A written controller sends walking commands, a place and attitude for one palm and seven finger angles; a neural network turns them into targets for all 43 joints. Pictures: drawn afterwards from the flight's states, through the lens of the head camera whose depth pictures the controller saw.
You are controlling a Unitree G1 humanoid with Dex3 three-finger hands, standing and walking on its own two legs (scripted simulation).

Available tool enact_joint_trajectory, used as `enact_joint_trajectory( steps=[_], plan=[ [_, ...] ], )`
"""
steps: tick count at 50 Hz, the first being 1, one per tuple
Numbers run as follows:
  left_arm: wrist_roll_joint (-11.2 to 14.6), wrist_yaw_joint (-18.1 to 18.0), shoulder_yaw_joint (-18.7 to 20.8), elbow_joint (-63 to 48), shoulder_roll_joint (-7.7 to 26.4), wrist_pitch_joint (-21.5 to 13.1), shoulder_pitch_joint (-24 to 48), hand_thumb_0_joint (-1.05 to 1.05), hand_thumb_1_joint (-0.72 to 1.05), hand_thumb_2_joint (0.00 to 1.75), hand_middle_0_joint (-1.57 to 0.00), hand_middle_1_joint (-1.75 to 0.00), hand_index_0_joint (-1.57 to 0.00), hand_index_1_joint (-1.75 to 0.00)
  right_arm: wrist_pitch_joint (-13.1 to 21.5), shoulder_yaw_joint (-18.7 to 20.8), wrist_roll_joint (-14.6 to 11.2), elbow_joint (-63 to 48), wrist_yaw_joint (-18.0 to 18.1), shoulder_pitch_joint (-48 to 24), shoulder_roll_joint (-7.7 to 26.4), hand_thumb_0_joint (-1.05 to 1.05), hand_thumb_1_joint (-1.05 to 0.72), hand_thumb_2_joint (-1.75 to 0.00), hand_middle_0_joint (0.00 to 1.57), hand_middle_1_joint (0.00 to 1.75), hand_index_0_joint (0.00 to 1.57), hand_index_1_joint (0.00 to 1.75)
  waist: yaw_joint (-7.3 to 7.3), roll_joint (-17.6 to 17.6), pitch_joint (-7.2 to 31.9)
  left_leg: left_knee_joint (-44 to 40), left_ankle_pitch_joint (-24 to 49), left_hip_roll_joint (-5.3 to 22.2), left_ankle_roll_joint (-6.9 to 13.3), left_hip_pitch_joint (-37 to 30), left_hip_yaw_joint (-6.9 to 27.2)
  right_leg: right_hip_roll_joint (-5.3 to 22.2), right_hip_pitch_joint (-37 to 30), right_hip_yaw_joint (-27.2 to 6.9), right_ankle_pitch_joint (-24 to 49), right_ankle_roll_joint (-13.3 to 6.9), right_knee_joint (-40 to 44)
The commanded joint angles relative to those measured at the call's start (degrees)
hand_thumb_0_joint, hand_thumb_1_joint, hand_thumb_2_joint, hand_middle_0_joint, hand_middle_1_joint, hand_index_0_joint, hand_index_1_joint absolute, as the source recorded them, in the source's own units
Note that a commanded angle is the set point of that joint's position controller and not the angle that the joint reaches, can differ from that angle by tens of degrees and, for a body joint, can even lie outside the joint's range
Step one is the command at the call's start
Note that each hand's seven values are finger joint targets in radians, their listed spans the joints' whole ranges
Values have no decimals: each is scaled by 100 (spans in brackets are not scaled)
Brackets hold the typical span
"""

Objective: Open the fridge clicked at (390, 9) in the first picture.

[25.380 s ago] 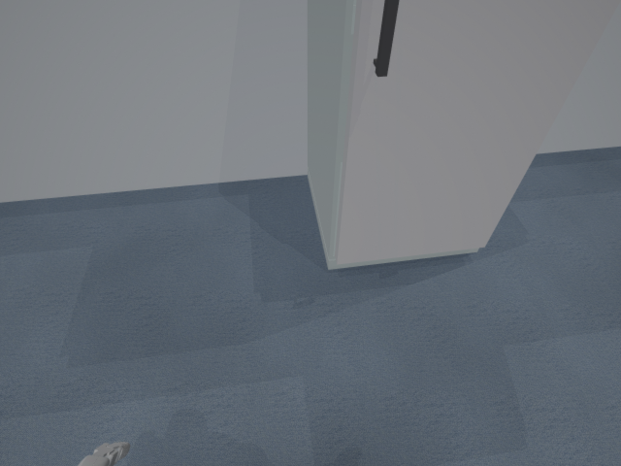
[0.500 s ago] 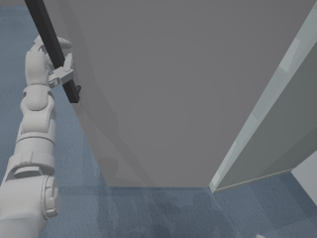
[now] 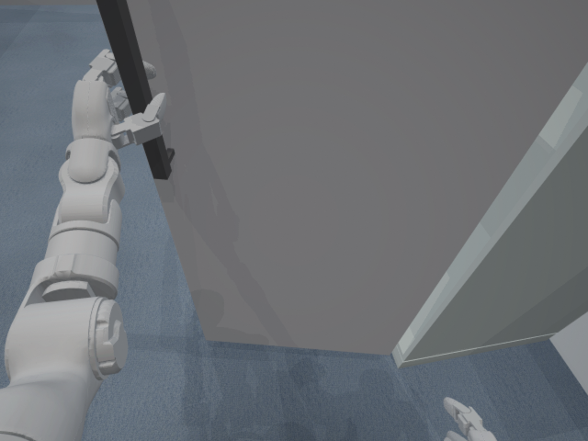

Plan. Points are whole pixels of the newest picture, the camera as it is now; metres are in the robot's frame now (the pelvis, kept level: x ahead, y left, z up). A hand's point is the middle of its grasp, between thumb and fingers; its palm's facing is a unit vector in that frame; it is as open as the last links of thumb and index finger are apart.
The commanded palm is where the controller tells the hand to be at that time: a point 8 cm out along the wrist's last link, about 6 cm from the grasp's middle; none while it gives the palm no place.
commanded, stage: loosen the grip on the handle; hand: left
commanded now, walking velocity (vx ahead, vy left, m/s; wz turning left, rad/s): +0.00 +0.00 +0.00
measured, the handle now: (135, 51) +0.50 +0.21 +0.28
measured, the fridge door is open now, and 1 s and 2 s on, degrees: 75 71 71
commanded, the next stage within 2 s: slip the hand off the handle in 0.44 s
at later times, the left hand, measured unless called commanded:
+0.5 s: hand (160, 118) +0.48 +0.20 +0.19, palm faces +0.19 -0.97 -0.17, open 14.4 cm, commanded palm +0.44 +0.24 +0.20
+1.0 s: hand (102, 123) +0.47 +0.27 +0.19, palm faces +0.24 -0.96 -0.17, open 14.7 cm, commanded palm +0.44 +0.31 +0.20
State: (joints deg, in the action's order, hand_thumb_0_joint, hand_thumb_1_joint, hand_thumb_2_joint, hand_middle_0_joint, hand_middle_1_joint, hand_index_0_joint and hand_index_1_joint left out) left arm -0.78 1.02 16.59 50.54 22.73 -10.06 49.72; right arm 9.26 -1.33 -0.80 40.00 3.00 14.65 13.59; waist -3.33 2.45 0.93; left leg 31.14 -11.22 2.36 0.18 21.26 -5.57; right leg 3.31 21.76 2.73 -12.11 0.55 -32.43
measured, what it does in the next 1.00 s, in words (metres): shifts its weight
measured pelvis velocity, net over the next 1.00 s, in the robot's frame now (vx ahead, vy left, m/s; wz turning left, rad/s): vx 0.07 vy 0.01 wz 0.00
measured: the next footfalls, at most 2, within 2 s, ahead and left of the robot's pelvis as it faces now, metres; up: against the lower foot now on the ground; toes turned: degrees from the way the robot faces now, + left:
none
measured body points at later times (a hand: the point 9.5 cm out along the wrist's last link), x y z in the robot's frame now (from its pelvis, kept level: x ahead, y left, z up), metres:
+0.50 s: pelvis +0.05 -0.01 +0.00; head +0.08 -0.01 +0.45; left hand +0.47 +0.25 +0.20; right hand +0.14 -0.27 -0.11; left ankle +0.05 +0.12 -0.73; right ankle +0.05 -0.13 -0.73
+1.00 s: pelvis +0.07 +0.01 +0.00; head +0.10 +0.01 +0.45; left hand +0.45 +0.32 +0.20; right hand +0.19 -0.25 -0.10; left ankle +0.05 +0.12 -0.73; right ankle +0.05 -0.13 -0.73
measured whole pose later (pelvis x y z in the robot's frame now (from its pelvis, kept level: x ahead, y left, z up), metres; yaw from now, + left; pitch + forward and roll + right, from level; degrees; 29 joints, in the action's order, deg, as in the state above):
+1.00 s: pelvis +0.07 +0.01 +0.00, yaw +0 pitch +6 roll -1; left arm 5.6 9.6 21.3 30.8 26.3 -12.2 31.2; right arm 3.8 -0.5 -1.4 38.5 3.6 16.7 14.7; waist 0.2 -0.3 3.2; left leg 33.7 -18.5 2.6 0.3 21.1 -3.9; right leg 2.5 19.8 3.3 -17.5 1.4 -31.4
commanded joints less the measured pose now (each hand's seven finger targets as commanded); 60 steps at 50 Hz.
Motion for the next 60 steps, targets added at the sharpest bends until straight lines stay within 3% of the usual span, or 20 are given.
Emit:
enact_joint_trajectory(
  steps=[1, 3, 5, 7, 9, 13, 15, 17, 23, 26, 27, 30, 33, 36, 44, 47, 52, 54, 56, 60],
  plan=[
    [-148, -278, -153, -1232, 1052, -981, 2655, 0, -7, 43, -45, -140, -45, -140, 331, 321, 43, -616, -26, 11, 923, 0, -90, -90, 20, 30, 20, 30, -84, -450, 1071, -544, -1354, -42, 44, -519, 525, -228, 258, -13, -612, -247, 509],
    [-237, -374, -142, -1230, 1255, -1232, 2414, 0, -31, 32, -45, -140, -45, -140, 342, 361, 25, -700, -76, 22, 1010, 0, -90, -90, 20, 30, 20, 30, -60, 39, 1054, -437, -1468, -84, 108, -297, 440, -251, 285, -116, -1022, -205, 523],
    [-138, -312, -187, -1400, 1223, -1390, 2273, 0, -55, 20, -42, -137, -42, -137, 328, 377, -7, -772, -70, -20, 1029, 0, -90, -90, 20, 30, 20, 30, -8, 97, 1273, -372, -1410, -124, 131, -315, 343, -249, 153, -209, -1161, -197, 532],
    [50, -154, -236, -1634, 1171, -1466, 2291, 0, -55, 20, -40, -133, -40, -133, 328, 394, -55, -778, -52, 26, 1037, 0, -90, -90, 20, 30, 20, 30, 17, 23, 1622, -353, -1261, -141, 140, -465, 325, -259, -78, -276, -1070, -192, 534],
    [190, -43, -249, -1656, 1144, -1358, 2172, 0, -55, 20, -37, -130, -37, -130, 327, 400, -95, -731, -11, 28, 1045, 0, -90, -90, 20, 30, 20, 30, 40, -112, 1617, -336, -1274, -162, 143, -475, 296, -252, -100, -322, -1067, -187, 595],
    [296, -39, 223, -1860, 1802, -1162, 2186, 0, -55, 20, -32, -123, -32, -123, 263, 373, -111, -627, 92, 44, 1064, 0, -90, -90, 20, 30, 20, 30, 100, -276, 1564, -293, -866, -179, 191, -317, 204, -214, -395, -436, -858, -146, 718],
    [277, -11, -41, -1787, 1488, -1029, 2017, 0, -55, 20, -29, -120, -29, -120, 237, 357, -123, -581, 95, 109, 1016, 0, -90, -90, 20, 30, 20, 30, 47, -170, 1375, -289, -684, -170, 193, -298, 232, -227, -312, -365, -683, -134, 733],
    [339, 0, 142, -1975, 1533, -963, 1741, 0, -55, 20, -26, -117, -26, -117, 220, 382, -95, -562, 100, 167, 1023, 0, -90, -90, 20, 30, 20, 30, 155, -367, 1643, -253, -96, -168, 188, -516, 236, -248, -516, -295, -27, -166, 619],
    [563, 59, 349, -2699, 1304, -710, 789, 0, -55, 20, -25, -115, -25, -115, 81, 421, -81, -703, 36, 203, 974, 0, -90, -90, 20, 30, 20, 30, 359, -93, 2129, -136, 1237, -178, 162, -785, 216, -290, -1022, -133, 1613, -156, 325],
    [518, 5, 360, -3247, 1270, -731, 777, 0, -55, 20, -25, -115, -25, -115, 37, 419, -54, -774, 30, 146, 929, 0, -90, -90, 20, 30, 20, 30, 366, -100, 2207, -79, 1584, -165, 175, -928, 209, -308, -1061, -99, 1922, -146, 237],
    [404, -48, 268, -2893, 1377, -736, 1408, 0, -55, 20, -25, -115, -25, -115, -5, 390, -51, -627, 56, 229, 956, 0, -90, -90, 20, 30, 20, 30, 74, -42, 1883, -41, 1460, -154, 174, -861, 231, -314, -743, -107, 1844, -98, 269],
    [308, -85, 386, -2876, 1417, -754, 1203, 0, -55, 20, -25, -115, -25, -115, -78, 415, -35, -669, 40, 249, 915, 0, -90, -90, 20, 30, 20, 30, 192, -170, 2091, 5, 1488, -164, 153, -922, 241, -325, -755, -102, 1787, -120, 198],
    [309, -18, 661, -3117, 1648, -728, 878, 0, -55, 20, -25, -115, -25, -115, -146, 414, -25, -733, 40, 241, 857, 0, -90, -90, 20, 30, 20, 30, 383, -483, 2569, 70, 2132, -166, 130, -1144, 233, -316, -1078, -118, 2297, -156, 72],
    [414, 155, 830, -3123, 1773, -627, 542, 0, -55, 20, -25, -115, -25, -115, -236, 406, -49, -789, 61, 200, 861, 0, -90, -90, 20, 30, 20, 30, 434, -387, 2455, 66, 2328, -148, 131, -1025, 211, -317, -1274, -113, 2603, -162, 68],
    [670, 738, 627, -3254, 1623, -564, 544, 0, -55, 20, -25, -115, -25, -115, -324, 418, -109, -818, 113, 217, 910, 0, -90, -90, 20, 30, 20, 30, 193, -519, 2011, 109, 2206, -101, 129, -1211, 306, -396, -738, -59, 2222, -140, 180],
    [750, 892, 585, -3380, 1636, -582, 756, 0, -55, 20, -25, -115, -25, -115, -337, 410, -102, -803, 152, 245, 918, 0, -90, -90, 20, 30, 20, 30, 156, -714, 2114, 145, 2258, -109, 119, -1341, 376, -394, -635, -38, 2098, -156, 164],
    [813, 1021, 969, -3044, 2102, -613, 761, 0, -55, 20, -25, -115, -25, -115, -357, 389, -82, -762, 203, 280, 975, 0, -90, -90, 20, 30, 20, 30, 197, -666, 2060, 134, 1838, -121, 104, -1109, 428, -397, -579, -23, 1776, -167, 154],
    [804, 1041, 863, -3011, 2008, -655, 763, 0, -55, 20, -25, -115, -25, -115, -344, 361, -88, -817, 202, 240, 958, 0, -90, -90, 20, 30, 20, 30, 202, -723, 2008, 114, 1645, -134, 96, -1065, 457, -402, -480, -16, 1527, -176, 159],
    [789, 1038, 1070, -2788, 2283, -714, 793, 0, -55, 20, -25, -115, -25, -115, -340, 362, -58, -781, 222, 307, 1008, 0, -90, -90, 20, 30, 20, 30, 206, -614, 1965, 131, 1498, -128, 112, -938, 458, -396, -481, -24, 1418, -175, 163],
    [862, 1158, 819, -2890, 1943, -757, 413, 0, -55, 20, -25, -115, -25, -115, -296, 336, -94, -951, 184, 190, 971, 0, -90, -90, 20, 30, 20, 30, 278, -852, 1928, 73, 1195, -131, 81, -932, 488, -414, -348, -9, 1049, -194, 158]
  ],
)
